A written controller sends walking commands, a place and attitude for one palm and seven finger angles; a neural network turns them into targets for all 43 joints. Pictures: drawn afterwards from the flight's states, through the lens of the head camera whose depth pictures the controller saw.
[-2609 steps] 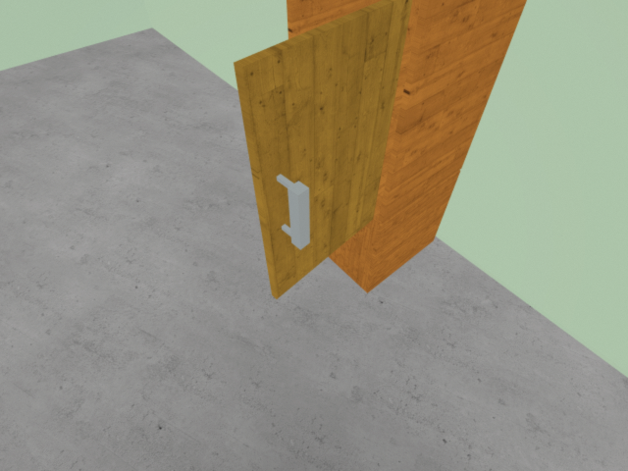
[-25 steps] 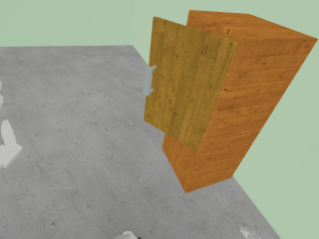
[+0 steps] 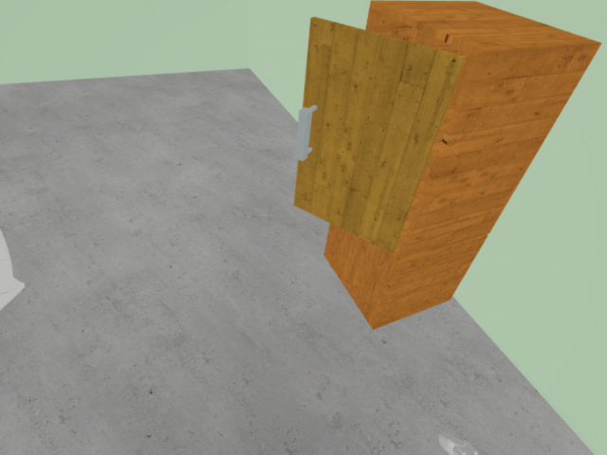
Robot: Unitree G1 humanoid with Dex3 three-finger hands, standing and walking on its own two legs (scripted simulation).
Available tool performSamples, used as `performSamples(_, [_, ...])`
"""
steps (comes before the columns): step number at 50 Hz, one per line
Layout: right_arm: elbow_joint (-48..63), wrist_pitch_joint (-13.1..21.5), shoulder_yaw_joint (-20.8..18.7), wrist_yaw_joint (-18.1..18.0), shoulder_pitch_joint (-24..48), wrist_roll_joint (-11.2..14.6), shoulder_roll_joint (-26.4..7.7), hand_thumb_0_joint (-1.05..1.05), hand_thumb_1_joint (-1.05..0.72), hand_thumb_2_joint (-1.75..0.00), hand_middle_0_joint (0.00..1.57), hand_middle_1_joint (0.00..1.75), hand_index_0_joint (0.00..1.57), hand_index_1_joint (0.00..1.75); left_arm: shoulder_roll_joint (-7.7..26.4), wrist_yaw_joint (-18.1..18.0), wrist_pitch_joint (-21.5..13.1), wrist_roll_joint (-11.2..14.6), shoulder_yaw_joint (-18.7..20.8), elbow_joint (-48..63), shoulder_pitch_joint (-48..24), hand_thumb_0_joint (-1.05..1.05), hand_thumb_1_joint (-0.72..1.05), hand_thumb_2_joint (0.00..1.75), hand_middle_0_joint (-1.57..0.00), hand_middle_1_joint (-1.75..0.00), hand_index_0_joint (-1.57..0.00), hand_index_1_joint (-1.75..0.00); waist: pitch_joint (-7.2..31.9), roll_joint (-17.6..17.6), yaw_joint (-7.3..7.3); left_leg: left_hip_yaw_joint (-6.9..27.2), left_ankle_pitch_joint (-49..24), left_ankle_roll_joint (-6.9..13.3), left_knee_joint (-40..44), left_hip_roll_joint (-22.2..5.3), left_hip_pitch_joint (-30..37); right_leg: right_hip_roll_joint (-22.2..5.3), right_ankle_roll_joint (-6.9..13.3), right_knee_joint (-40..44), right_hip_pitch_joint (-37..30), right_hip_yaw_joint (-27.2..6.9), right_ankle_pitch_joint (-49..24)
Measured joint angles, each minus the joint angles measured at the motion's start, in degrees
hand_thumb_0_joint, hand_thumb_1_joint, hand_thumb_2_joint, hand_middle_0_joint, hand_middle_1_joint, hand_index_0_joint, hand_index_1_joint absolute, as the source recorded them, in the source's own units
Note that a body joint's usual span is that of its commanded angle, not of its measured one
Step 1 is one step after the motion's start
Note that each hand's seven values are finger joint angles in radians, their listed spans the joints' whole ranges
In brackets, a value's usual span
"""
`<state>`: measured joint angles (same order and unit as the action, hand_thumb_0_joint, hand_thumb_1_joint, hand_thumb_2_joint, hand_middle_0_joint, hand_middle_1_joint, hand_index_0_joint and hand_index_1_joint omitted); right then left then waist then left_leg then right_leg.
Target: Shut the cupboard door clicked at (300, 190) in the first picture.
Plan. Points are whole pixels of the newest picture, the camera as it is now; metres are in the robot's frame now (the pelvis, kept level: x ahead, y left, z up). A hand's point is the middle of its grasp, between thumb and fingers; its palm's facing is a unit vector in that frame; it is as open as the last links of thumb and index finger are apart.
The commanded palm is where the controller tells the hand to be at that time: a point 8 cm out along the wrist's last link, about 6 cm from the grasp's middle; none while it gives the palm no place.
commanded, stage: stop stepping back and stand still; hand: left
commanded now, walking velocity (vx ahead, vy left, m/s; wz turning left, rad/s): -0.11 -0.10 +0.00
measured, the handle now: (307, 132) +0.97 +0.07 -0.03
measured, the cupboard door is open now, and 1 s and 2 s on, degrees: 32 32 32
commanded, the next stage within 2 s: let the arm hang, fingers relaxed in 0.44 s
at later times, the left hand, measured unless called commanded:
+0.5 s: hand out of the picture +0.16 +0.33 +0.17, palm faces +0.47 -0.74 -0.49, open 7.4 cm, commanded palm +0.11 +0.35 +0.19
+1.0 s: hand out of the picture +0.00 +0.23 -0.16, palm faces +0.07 -0.98 -0.20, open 7.0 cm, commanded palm none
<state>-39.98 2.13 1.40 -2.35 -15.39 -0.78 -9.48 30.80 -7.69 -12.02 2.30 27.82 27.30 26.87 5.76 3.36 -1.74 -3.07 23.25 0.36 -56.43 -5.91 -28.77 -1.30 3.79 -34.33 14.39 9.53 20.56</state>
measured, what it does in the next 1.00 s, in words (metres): steps on the spot: left foot, then right foot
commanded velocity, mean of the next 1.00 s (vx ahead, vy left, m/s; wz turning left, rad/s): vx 0.02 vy -0.06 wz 0.00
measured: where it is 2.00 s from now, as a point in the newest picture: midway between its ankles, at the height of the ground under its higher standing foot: outside the picture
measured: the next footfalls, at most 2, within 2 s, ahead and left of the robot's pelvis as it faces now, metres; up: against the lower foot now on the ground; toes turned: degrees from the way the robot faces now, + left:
left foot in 0.06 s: +0.04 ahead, +0.15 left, +0.00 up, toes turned +6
right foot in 0.34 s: +0.00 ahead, -0.07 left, +0.00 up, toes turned -5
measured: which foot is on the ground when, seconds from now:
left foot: up 0.00-0.04, down 0.06-1.00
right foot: down 0.00-0.08, up 0.10-0.32, down 0.34-0.56, up 0.58-0.80, down 0.82-1.00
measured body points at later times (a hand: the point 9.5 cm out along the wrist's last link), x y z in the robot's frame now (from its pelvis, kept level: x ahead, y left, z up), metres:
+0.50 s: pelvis -0.02 +0.05 +0.00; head -0.03 +0.05 +0.45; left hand +0.13 +0.36 +0.20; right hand +0.12 -0.19 -0.09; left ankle +0.00 +0.15 -0.70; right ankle -0.04 -0.06 -0.73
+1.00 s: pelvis -0.06 +0.04 +0.00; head -0.04 +0.05 +0.45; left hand +0.00 +0.28 -0.14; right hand +0.00 -0.19 -0.15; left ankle +0.00 +0.15 -0.73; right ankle -0.04 -0.08 -0.73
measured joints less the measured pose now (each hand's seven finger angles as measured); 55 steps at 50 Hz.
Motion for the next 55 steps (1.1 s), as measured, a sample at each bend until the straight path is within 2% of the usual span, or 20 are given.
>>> performSamples(3, [1.3,1.0,-0.4,-1.6,-0.5,0.1,-3.0,0.02,-0.91,-0.90,0.20,0.30,0.21,0.30,-6.9,-2.3,3.3,0.7,-1.2,-5.6,-2.9,0.00,0.88,0.90,-0.22,-0.30,-0.22,-0.31,1.1,-2.9,1.14,0.2,-1.5,0.7,17.3,-1.5,10.5,-1.3,-2.3,-1.2,0.2,0.9,0.0])
performSamples(4, [1.5,1.4,-0.8,-2.0,0.1,0.1,-3.5,0.02,-0.91,-0.90,0.20,0.30,0.21,0.30,-8.7,-2.6,4.1,1.0,-2.0,-6.1,-2.9,0.00,0.89,0.90,-0.21,-0.30,-0.21,-0.31,0.5,-3.1,1.67,0.1,-3.1,-1.1,19.2,-1.0,11.4,-2.2,-3.4,-2.3,0.5,0.9,0.3])
performSamples(6, [1.9,1.4,-1.0,-2.2,1.4,0.4,-3.1,0.02,-0.91,-0.90,0.20,0.30,0.20,0.30,-10.9,-2.6,5.4,1.2,-4.0,-5.8,-1.8,0.01,0.89,0.90,-0.21,-0.30,-0.21,-0.31,-1.6,-1.9,1.58,-1.1,-4.1,-2.3,19.1,0.3,12.3,-2.7,-4.4,-3.0,0.6,-2.1,-0.2])
performSamples(8, [2.6,2.1,-0.6,-2.0,2.2,-0.1,-1.5,0.02,-0.91,-0.90,0.20,0.30,0.20,0.30,-10.6,-1.4,6.2,1.0,-5.3,-3.3,-0.8,0.01,0.89,0.90,-0.20,-0.30,-0.20,-0.30,-3.3,-0.2,1.99,-1.3,-5.1,-2.1,20.1,0.9,12.6,-1.3,-4.9,-5.2,1.8,-4.6,1.7])
performSamples(11, [4.1,3.6,0.0,-0.8,2.7,-0.5,0.9,0.02,-0.91,-0.90,0.20,0.30,0.20,0.30,-8.6,-0.2,5.3,0.5,-6.2,2.0,-0.5,0.02,0.89,0.90,-0.21,-0.30,-0.21,-0.30,-5.9,0.9,2.64,0.0,-7.7,-1.8,22.7,0.7,12.1,1.4,-4.9,-9.4,3.9,-5.0,3.5])
performSamples(15, [6.8,4.0,0.6,0.9,3.0,-0.3,2.0,0.02,-0.91,-0.90,0.20,0.30,0.21,0.30,-4.5,-0.1,2.5,0.8,-2.3,9.3,3.8,0.02,0.89,0.90,-0.21,-0.30,-0.21,-0.31,-7.3,-0.8,2.21,0.1,-9.2,-2.5,23.6,-1.2,10.1,3.3,-4.5,-1.4,1.9,-3.2,1.6])
performSamples(17, [7.6,3.5,0.5,1.3,2.9,0.1,1.8,0.02,-0.91,-0.90,0.20,0.30,0.21,0.30,-2.2,-0.4,1.4,0.9,0.5,10.2,6.3,0.01,0.89,0.90,-0.21,-0.30,-0.21,-0.31,-6.8,-1.9,1.82,-0.4,-8.0,-2.6,21.0,-1.6,8.0,3.3,-3.2,4.2,-0.1,-3.1,-1.5])
performSamples(19, [6.9,2.2,0.1,1.2,3.2,0.5,0.8,0.01,-0.90,-0.90,0.20,0.30,0.21,0.30,-1.7,-0.6,1.1,0.9,1.0,8.7,7.3,0.01,0.89,0.90,-0.21,-0.30,-0.21,-0.31,-6.6,-4.1,1.98,0.8,-3.2,-1.6,15.8,-1.5,5.9,3.7,-1.4,3.4,0.5,-2.7,-4.2])
performSamples(21, [5.0,1.1,-0.4,0.8,2.7,1.0,-0.3,0.01,-0.91,-0.90,0.20,0.30,0.21,0.30,-2.2,-0.9,1.3,0.9,-0.2,5.7,7.2,0.01,0.89,0.90,-0.21,-0.30,-0.21,-0.31,-5.7,-5.0,2.10,1.4,1.0,-1.1,8.4,0.5,3.8,3.0,-1.3,2.7,0.1,-2.5,-3.1])
performSamples(23, [3.4,0.2,-0.6,0.4,1.8,1.1,-1.4,0.02,-0.91,-0.90,0.20,0.30,0.21,0.30,-3.9,-1.3,1.8,0.8,-1.3,2.4,7.4,0.01,0.89,0.90,-0.21,-0.30,-0.22,-0.31,-4.7,-5.0,1.93,0.6,1.6,-0.8,5.5,1.9,3.4,2.0,-1.8,2.9,-0.8,-3.0,-2.4])
performSamples(27, [2.0,0.4,-0.9,-1.2,-0.1,0.8,-3.4,0.02,-0.91,-0.90,0.20,0.30,0.21,0.30,-7.8,-2.1,3.1,0.6,-3.4,-1.7,6.8,0.01,0.89,0.90,-0.21,-0.30,-0.21,-0.31,-4.2,-5.0,2.28,-1.1,-5.7,-0.2,17.2,2.6,8.2,1.3,-3.0,2.3,-2.7,-2.5,-1.1])
performSamples(29, [-0.2,1.8,-1.8,0.9,0.1,0.3,-5.1,0.02,-0.91,-0.90,0.20,0.30,0.20,0.30,-9.2,0.4,3.5,-1.5,-7.2,-9.7,1.6,0.00,0.89,0.90,-0.21,-0.30,-0.21,-0.31,-3.9,-5.2,1.99,-0.8,-8.6,1.5,17.5,3.6,7.3,0.2,-4.2,-3.9,0.6,-2.2,1.1])
performSamples(31, [-1.5,0.2,-1.3,2.0,1.8,-0.3,-6.7,0.02,-0.91,-0.90,0.20,0.30,0.20,0.30,-12.0,2.8,8.8,-2.4,-12.0,-22.4,-4.4,0.00,0.90,0.90,-0.20,-0.30,-0.20,-0.30,-4.2,-5.7,2.05,-1.1,-6.6,2.9,16.4,4.6,6.0,0.1,-5.2,-14.3,5.8,-5.4,8.5])
performSamples(34, [-1.8,-0.8,-0.5,2.2,4.1,-1.7,-6.7,0.02,-0.91,-0.90,0.20,0.30,0.20,0.30,-15.7,5.4,15.3,-3.1,-19.1,-42.1,-10.6,0.00,0.90,0.90,-0.20,-0.30,-0.20,-0.30,-5.8,-5.9,4.11,-0.9,-7.9,3.3,18.4,5.8,5.5,0.9,-5.7,-24.4,11.1,-9.7,10.6])
performSamples(37, [-2.2,-1.3,0.5,2.3,5.5,-2.0,-4.9,0.01,-0.91,-0.90,0.20,0.30,0.20,0.30,-18.8,7.5,17.3,-3.3,-25.4,-55.6,-13.0,0.01,0.91,0.90,-0.19,-0.30,-0.19,-0.30,-8.6,-3.8,5.04,-1.3,-10.3,3.3,21.0,6.1,5.9,0.7,-6.1,-20.6,11.1,-10.8,8.0])
performSamples(40, [-3.8,-2.1,0.9,2.5,5.3,-1.4,-3.0,0.01,-0.91,-0.90,0.20,0.30,0.20,0.30,-22.1,8.7,16.8,-3.2,-29.3,-64.5,-12.3,0.01,0.91,0.90,-0.20,-0.30,-0.20,-0.30,-9.9,-1.4,4.65,-1.6,-11.3,2.5,21.5,5.7,5.6,0.6,-5.8,-7.5,6.2,-9.9,0.7])
performSamples(42, [-5.7,-3.0,0.1,2.5,4.2,-0.9,-2.0,0.01,-0.91,-0.90,0.20,0.30,0.20,0.30,-23.4,7.7,14.2,-1.8,-27.4,-66.5,-12.4,-0.04,0.95,0.89,-0.21,-0.30,-0.21,-0.30,-10.0,-0.9,3.69,-0.7,-11.2,1.7,20.2,5.5,4.1,1.1,-4.6,-2.2,4.1,-9.3,-1.9])
performSamples(46, [-10.6,-5.4,-1.3,2.6,2.3,-1.2,-1.3,0.01,-0.91,-0.90,0.20,0.30,0.20,0.30,-21.9,7.5,13.3,-3.4,-27.6,-71.8,-13.1,-0.08,0.98,0.89,-0.21,-0.30,-0.21,-0.30,-9.0,-2.8,3.12,2.3,-6.6,0.7,19.8,5.7,4.0,1.6,-2.9,0.7,2.6,-6.9,-3.4])
performSamples(50, [-14.1,-4.8,-1.8,2.2,0.3,-1.0,-1.1,0.01,-0.91,-0.90,0.20,0.30,0.20,0.30,-20.3,7.1,13.6,-3.5,-27.3,-77.9,-12.5,-0.06,0.96,0.89,-0.21,-0.30,-0.21,-0.30,-8.3,-4.6,3.73,2.7,-13.4,1.0,23.1,5.3,7.1,2.2,-3.4,2.3,0.8,-6.9,-4.2])
performSamples(55, [-18.3,-4.5,-1.5,2.1,-1.8,-0.9,-0.3,0.01,-0.91,-0.90,0.19,0.30,0.20,0.30,-18.8,6.9,14.0,-3.4,-26.8,-83.3,-11.5,-0.02,0.93,0.90,-0.20,-0.30,-0.20,-0.30,-7.0,-4.8,3.47,1.6,-13.4,1.3,27.6,5.8,10.4,1.7,-3.8,6.3,-1.8,-8.1,-5.9])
